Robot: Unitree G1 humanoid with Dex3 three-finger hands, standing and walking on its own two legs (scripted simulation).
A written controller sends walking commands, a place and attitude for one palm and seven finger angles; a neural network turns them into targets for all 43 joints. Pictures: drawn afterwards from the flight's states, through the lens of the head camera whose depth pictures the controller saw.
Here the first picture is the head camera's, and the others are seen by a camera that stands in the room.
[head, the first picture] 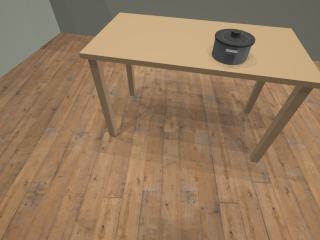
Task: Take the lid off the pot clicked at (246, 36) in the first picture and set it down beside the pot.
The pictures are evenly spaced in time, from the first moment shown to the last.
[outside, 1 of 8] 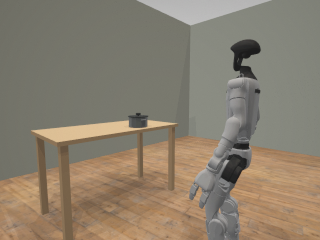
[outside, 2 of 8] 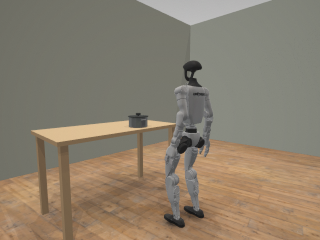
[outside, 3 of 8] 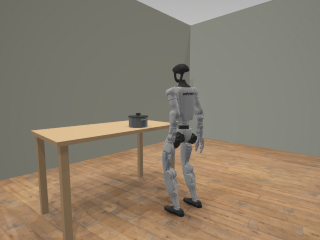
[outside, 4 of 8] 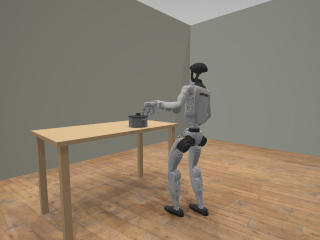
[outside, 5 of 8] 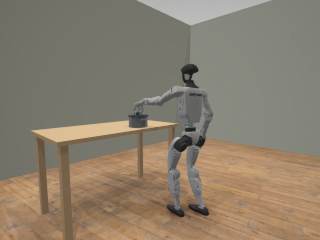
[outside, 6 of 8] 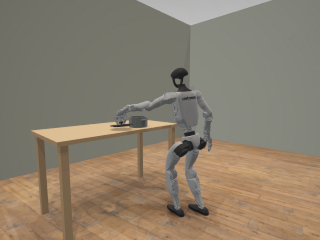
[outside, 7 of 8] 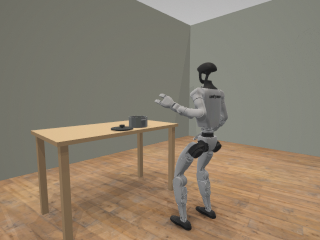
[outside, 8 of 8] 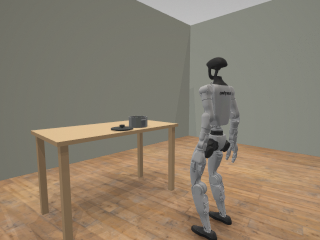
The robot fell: no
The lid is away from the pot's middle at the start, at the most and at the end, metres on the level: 0.00 0.24 0.22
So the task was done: yes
